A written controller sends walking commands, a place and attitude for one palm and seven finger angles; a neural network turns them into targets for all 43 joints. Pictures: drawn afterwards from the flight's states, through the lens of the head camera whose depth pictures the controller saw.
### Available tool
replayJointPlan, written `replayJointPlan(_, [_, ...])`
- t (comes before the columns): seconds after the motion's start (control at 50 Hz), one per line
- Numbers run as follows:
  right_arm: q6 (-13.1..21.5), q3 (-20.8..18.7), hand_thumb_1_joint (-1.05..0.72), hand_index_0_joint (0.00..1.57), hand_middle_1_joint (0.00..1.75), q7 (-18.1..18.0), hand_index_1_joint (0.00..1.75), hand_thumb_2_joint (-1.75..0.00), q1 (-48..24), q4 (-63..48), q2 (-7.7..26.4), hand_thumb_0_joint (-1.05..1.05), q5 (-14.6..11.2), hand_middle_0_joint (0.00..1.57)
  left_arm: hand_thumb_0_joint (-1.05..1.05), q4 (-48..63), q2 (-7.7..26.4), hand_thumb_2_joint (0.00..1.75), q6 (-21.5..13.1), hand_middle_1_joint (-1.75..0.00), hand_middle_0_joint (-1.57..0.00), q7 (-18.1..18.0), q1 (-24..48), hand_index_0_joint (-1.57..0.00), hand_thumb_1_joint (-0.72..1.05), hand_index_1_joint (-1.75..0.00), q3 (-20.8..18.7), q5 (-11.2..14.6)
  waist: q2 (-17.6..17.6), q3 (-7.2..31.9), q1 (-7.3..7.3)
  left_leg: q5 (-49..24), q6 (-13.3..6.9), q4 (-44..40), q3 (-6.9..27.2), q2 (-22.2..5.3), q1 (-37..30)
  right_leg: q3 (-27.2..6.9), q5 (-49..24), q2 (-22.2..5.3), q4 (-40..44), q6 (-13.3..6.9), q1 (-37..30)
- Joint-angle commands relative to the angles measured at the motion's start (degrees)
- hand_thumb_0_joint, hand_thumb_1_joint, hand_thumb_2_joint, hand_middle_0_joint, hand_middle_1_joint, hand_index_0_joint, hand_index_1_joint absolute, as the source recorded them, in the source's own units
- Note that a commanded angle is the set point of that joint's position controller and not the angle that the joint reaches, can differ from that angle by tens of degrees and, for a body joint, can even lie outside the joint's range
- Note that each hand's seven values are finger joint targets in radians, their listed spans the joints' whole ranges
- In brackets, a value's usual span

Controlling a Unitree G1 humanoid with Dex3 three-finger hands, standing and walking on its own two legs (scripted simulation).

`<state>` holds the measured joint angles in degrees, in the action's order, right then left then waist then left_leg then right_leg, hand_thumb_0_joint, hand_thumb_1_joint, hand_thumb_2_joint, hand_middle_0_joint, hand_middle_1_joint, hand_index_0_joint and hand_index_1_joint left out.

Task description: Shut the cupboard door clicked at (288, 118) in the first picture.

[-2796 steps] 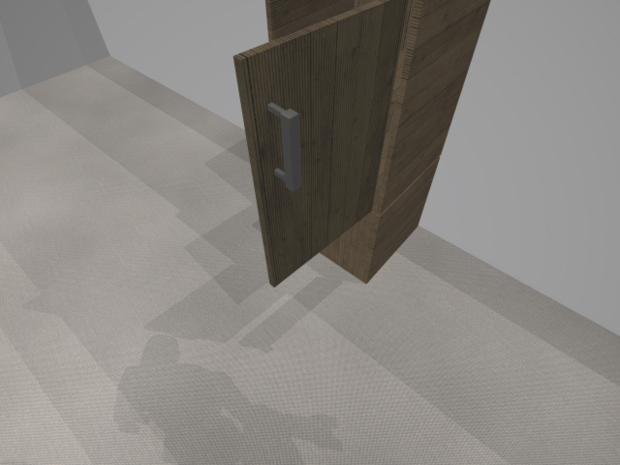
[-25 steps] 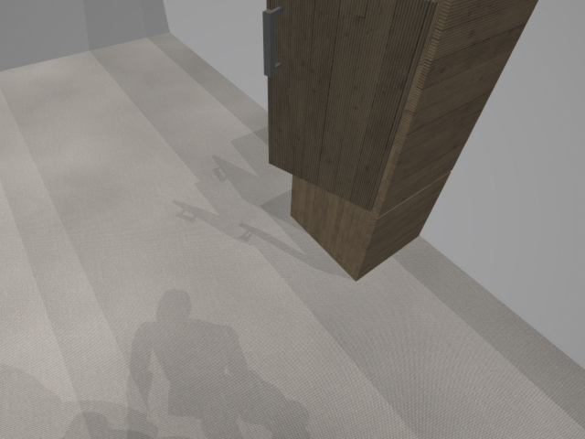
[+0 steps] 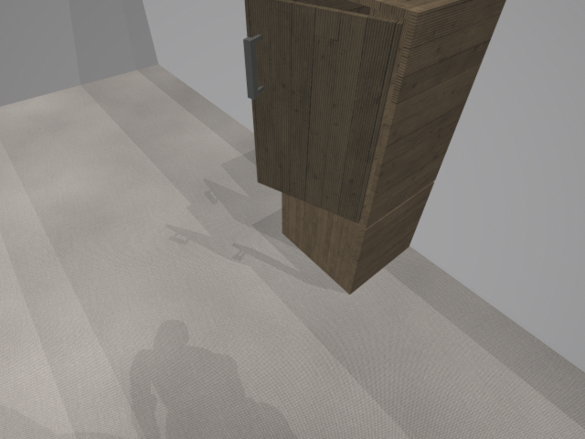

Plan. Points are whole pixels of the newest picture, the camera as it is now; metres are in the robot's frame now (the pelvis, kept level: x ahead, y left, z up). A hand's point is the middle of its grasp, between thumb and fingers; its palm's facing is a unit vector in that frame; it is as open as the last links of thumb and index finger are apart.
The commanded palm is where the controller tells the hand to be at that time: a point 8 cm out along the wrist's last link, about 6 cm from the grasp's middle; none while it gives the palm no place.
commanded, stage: let the arm hang, fingers relaxed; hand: left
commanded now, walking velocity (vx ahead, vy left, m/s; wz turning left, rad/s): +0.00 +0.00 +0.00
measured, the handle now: (255, 67) +0.98 +0.14 +0.09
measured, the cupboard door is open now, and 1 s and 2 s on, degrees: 19 19 19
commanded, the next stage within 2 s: look to check the result in 0.08 s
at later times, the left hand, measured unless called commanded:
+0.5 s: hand out of the picture -0.03 +0.14 -0.18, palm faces +0.03 -0.99 -0.16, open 7.4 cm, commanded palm none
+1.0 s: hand out of the picture +0.01 +0.14 -0.18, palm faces +0.08 -0.98 -0.18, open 7.4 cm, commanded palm none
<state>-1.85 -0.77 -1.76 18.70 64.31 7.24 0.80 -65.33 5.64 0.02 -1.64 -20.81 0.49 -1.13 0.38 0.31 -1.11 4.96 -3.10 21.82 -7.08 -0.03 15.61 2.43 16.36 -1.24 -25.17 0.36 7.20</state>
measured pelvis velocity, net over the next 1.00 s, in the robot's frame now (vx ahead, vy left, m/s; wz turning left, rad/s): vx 0.04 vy -0.02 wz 0.05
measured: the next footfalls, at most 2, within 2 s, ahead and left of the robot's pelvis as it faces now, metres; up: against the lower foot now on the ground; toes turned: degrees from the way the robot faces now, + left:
right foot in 1.66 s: +0.10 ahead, -0.15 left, +0.00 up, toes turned +26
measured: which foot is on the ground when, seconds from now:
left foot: down 0.00-1.00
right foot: down 0.00-1.00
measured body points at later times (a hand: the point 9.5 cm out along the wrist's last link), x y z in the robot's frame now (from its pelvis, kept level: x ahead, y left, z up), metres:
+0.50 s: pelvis +0.02 -0.02 +0.00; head +0.02 -0.02 +0.45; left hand -0.03 +0.19 -0.16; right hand -0.02 -0.22 -0.16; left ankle +0.08 +0.09 -0.74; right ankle -0.03 -0.12 -0.74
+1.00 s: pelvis +0.04 -0.02 -0.01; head +0.05 -0.02 +0.44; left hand +0.01 +0.19 -0.17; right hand +0.03 -0.24 -0.17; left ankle +0.08 +0.09 -0.74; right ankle -0.03 -0.12 -0.74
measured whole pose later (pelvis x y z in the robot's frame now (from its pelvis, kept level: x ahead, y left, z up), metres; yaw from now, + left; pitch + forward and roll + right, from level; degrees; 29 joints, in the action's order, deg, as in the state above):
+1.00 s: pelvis +0.04 -0.02 -0.01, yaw +3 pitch -1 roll +0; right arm -2.0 -0.8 -1.9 16.6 63.7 7.5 0.7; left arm -64.0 7.0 0.3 -2.2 -18.1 -1.1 -0.9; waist 0.0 -3.3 -1.3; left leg 11.0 -1.1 29.1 -3.8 -0.8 16.6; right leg 5.4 21.1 -0.2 -26.9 -1.3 4.4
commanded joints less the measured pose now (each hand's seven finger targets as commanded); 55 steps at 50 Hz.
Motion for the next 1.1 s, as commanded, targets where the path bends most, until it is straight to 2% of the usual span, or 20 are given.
replayJointPlan(0.0, [0.97,-1.13,-0.9,0.2,0.3,-0.19,0.3,-0.9,3.83,-0.9,4.97,0.0,0.07,0.2,0.0,-0.16,5.89,0.9,-0.24,-0.3,-0.2,-0.8,-6.32,-0.2,0.9,-0.3,-1.51,0.11,0.38,-7.22,0.31,13.58,1.46,-6.63,9.19,-5.76,-3.41,-4.2,4.12,-3.35,7.64,-2.47,10.0])
replayJointPlan(0.12, [1.0,-0.91,-0.9,0.2,0.3,-0.31,0.3,-0.9,4.3,-0.47,4.24,0.0,0.06,0.2,0.0,-0.34,5.33,0.9,-0.46,-0.3,-0.2,-0.9,-5.74,-0.2,0.9,-0.3,-1.39,0.29,0.26,-7.88,0.07,10.21,1.52,-4.89,8.45,-5.75,-4.84,-4.75,3.4,-3.75,8.41,-2.78,10.81])
replayJointPlan(0.16, [1.02,-0.93,-0.9,0.2,0.3,-0.32,0.3,-0.9,4.57,-0.49,4.48,0.0,-0.13,0.2,0.0,-0.37,5.76,0.9,-0.56,-0.3,-0.2,-0.95,-5.86,-0.2,0.9,-0.3,-1.42,0.29,-1.12,-7.6,0.18,9.0,1.49,-4.13,8.16,-5.79,-5.05,-4.72,2.74,-3.74,8.66,-2.8,10.18])
replayJointPlan(0.24, [0.9,-0.75,-0.9,0.2,0.3,-0.37,0.3,-0.9,4.75,0.0,4.03,0.0,0.01,0.2,0.0,-0.59,5.29,0.9,-0.48,-0.3,-0.2,-0.96,-5.49,-0.2,0.9,-0.3,-1.29,0.4,-0.52,-8.7,-0.04,8.75,1.63,-3.48,7.97,-5.71,-4.86,-4.93,3.75,-4.06,9.08,-2.92,10.81])
replayJointPlan(0.28, [0.93,-0.79,-0.9,0.2,0.3,-0.38,0.3,-0.9,4.68,-0.05,4.02,0.0,-0.05,0.2,0.0,-0.74,5.42,0.9,-0.49,-0.3,-0.2,-0.97,-5.62,-0.2,0.9,-0.3,-1.31,0.41,-0.54,-7.75,-0.01,8.16,1.58,-3.25,7.99,-5.79,-5.41,-4.82,3.21,-4.06,8.87,-2.94,10.31])
replayJointPlan(0.3, [0.97,-0.72,-0.9,0.2,0.3,-0.43,0.3,-0.9,4.66,0.06,4.02,0.0,0.0,0.2,0.0,-0.71,5.3,0.9,-0.52,-0.3,-0.2,-0.97,-5.7,-0.2,0.9,-0.3,-1.27,0.44,0.03,-7.48,0.07,7.83,1.55,-3.17,7.96,-5.83,-5.35,-4.89,2.53,-4.06,8.82,-2.96,9.77])
replayJointPlan(0.36, [1.06,-0.74,-0.9,0.2,0.3,-0.45,0.3,-0.9,4.47,0.04,4.21,0.0,-0.2,0.2,0.0,-0.79,5.59,0.9,-0.67,-0.3,-0.2,-1.03,-5.79,-0.2,0.9,-0.3,-1.27,0.42,-1.3,-7.05,0.2,5.81,1.46,-2.59,7.77,-6.02,-5.81,-4.81,0.7,-4.04,8.82,-2.94,8.9])
replayJointPlan(0.46, [1.4,-0.62,-0.9,0.2,0.3,-0.59,0.3,-0.9,3.8,0.11,4.49,0.0,-0.25,0.2,0.0,-1.02,5.55,0.9,-0.8,-0.3,-0.2,-1.12,-5.9,-0.2,0.9,-0.3,-1.15,0.47,-0.32,-6.15,0.42,2.44,1.19,-2.3,7.93,-6.45,-6.95,-4.73,-2.64,-4.01,8.53,-2.8,7.36])
replayJointPlan(0.54, [1.41,-0.47,-0.9,0.2,0.3,-0.64,0.3,-0.9,3.37,0.21,4.31,0.0,-0.14,0.2,0.0,-1.1,5.1,0.9,-0.76,-0.3,-0.2,-1.15,-5.52,-0.2,0.9,-0.3,-1.08,0.48,-0.24,-7.07,0.31,2.52,1.32,-2.49,7.69,-6.48,-6.83,-4.81,-3.07,-4.08,8.69,-2.64,7.2])
replayJointPlan(0.76, [1.73,-0.37,-0.9,0.2,0.3,-0.76,0.3,-0.9,2.21,0.06,4.95,0.0,-0.24,0.2,0.0,-0.94,5.65,0.9,-0.99,-0.3,-0.2,-1.26,-5.36,-0.2,0.9,-0.3,-1.21,0.41,-0.99,-5.79,0.58,-3.15,1.09,-1.42,7.46,-6.86,-8.37,-4.54,-8.38,-4.36,8.94,-2.39,4.73])
replayJointPlan(0.8, [1.69,-0.28,-0.9,0.2,0.3,-0.76,0.3,-0.9,2.17,0.23,4.83,0.0,-0.1,0.2,0.0,-0.9,5.48,0.9,-0.94,-0.3,-0.2,-1.27,-5.03,-0.2,0.9,-0.3,-1.09,0.44,-0.64,-6.27,0.47,-2.76,1.23,-1.51,7.39,-6.74,-8.09,-4.68,-8.28,-4.44,8.95,-2.37,4.57])
replayJointPlan(0.86, [1.22,-0.68,-0.9,0.2,0.3,-0.56,0.3,-0.9,1.38,-0.8,5.5,0.0,-0.17,0.2,0.0,0.04,6.61,0.9,-0.5,-0.3,-0.2,-1.38,-4.73,-0.2,0.9,-0.3,-2.07,0.39,-0.86,-6.75,0.76,-4.05,1.23,1.0,7.69,-6.07,-5.24,-2.97,-8.58,-5.27,6.2,-2.39,3.75])
replayJointPlan(0.9, [0.83,-1.1,-0.9,0.2,0.3,-0.43,0.3,-0.9,0.64,-1.55,5.93,0.0,-0.01,0.2,0.0,1.16,7.87,0.9,-0.09,-0.3,-0.2,-1.46,-3.98,-0.2,0.9,-0.3,-2.94,0.38,-0.76,-6.69,0.84,-3.95,1.22,3.61,7.69,-5.52,-2.42,-2.45,-9.02,-6.52,4.34,-2.87,3.06])
replayJointPlan(0.96, [0.17,-1.75,-0.9,0.2,0.3,0.02,0.3,-0.9,-0.8,-3.47,6.14,0.0,-0.07,0.2,0.0,3.01,10.08,0.9,0.37,-0.3,-0.2,-1.47,-3.21,-0.2,0.9,-0.3,-4.26,0.12,-4.9,-5.78,1.29,-1.71,1.97,11.28,5.83,-3.09,2.29,-3.39,-12.43,-10.56,3.79,-5.27,1.8])
replayJointPlan(0.98, [-0.13,-2.02,-0.9,0.2,0.3,0.25,0.3,-0.9,-1.71,-4.26,5.64,0.0,0.13,0.2,0.0,3.81,10.62,0.9,0.45,-0.3,-0.2,-1.46,-2.72,-0.2,0.9,-0.3,-4.63,0.01,-7.57,-6.64,1.47,3.39,2.54,16.05,4.61,-2.06,5.24,-4.48,-15.59,-13.34,4.3,-7.05,1.45])
replayJointPlan(1.0, [-0.43,-2.27,-0.9,0.2,0.3,0.45,0.3,-0.9,-3.07,-5.36,5.54,0.0,0.27,0.2,0.0,4.56,10.97,0.9,0.42,-0.3,-0.2,-1.43,-2.23,-0.2,0.9,-0.3,-4.84,-0.16,-9.18,-7.3,1.88,12.86,3.09,21.78,4.1,-1.42,8.25,-5.55,-21.51,-16.12,4.42,-9.31,0.77])
replayJointPlan(1.02, [-0.7,-2.67,-0.9,0.2,0.3,0.59,0.3,-0.9,-4.64,-6.46,5.58,0.0,0.29,0.2,0.0,5.21,11.58,0.9,0.36,-0.3,-0.2,-1.44,-1.69,-0.2,0.9,-0.3,-5.03,-0.54,-10.11,-7.66,2.16,19.72,3.36,27.66,4.25,-1.42,11.19,-5.86,-28.0,-18.61,4.07,-11.09,-0.06])
replayJointPlan(1.04, [-0.79,-2.99,-0.9,0.2,0.3,0.7,0.3,-0.9,-5.76,-7.49,5.77,0.0,0.22,0.2,0.0,5.93,11.84,0.9,0.27,-0.3,-0.2,-1.63,-0.79,-0.2,0.9,-0.3,-5.33,-0.98,-9.65,-8.39,2.03,23.56,3.46,31.22,4.69,-2.09,13.41,-5.75,-33.0,-20.26,3.18,-12.26,-0.91])
replayJointPlan(1.06, [-0.77,-3.04,-0.9,0.2,0.3,0.87,0.3,-0.9,-6.32,-8.59,6.1,0.0,0.08,0.2,0.0,6.65,12.38,0.9,0.3,-0.3,-0.2,-1.77,-0.34,-0.2,0.9,-0.3,-5.61,-1.18,-9.28,-8.12,2.07,25.31,3.5,31.8,4.86,-2.56,14.4,-4.98,-36.96,-20.96,1.58,-12.48,-2.18])
replayJointPlan(1.08, [-0.64,-3.01,-0.9,0.2,0.3,1.04,0.3,-0.9,-6.34,-9.08,5.94,0.0,-0.08,0.2,0.0,7.46,13.44,0.9,0.19,-0.3,-0.2,-1.8,1.48,-0.2,0.9,-0.3,-6.03,-1.22,-9.01,-8.44,1.12,25.37,3.5,27.75,5.02,-3.53,13.77,-2.76,-39.82,-20.93,-1.03,-11.71,-2.93])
